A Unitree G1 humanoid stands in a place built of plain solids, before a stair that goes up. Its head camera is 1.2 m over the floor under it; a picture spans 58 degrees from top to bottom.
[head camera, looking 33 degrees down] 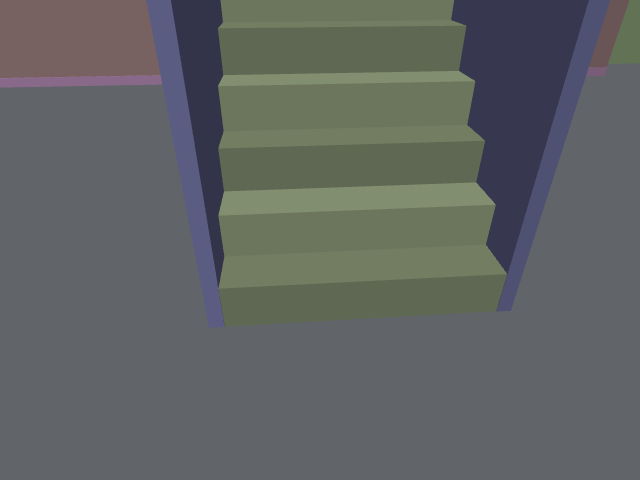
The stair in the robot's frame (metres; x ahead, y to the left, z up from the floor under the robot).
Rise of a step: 0.19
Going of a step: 0.20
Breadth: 1.09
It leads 5 degrees to the left of straight ahead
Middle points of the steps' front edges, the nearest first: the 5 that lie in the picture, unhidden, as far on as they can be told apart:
1.27 -0.17 0.19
1.48 -0.16 0.38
1.68 -0.14 0.57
1.88 -0.12 0.76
2.09 -0.11 0.95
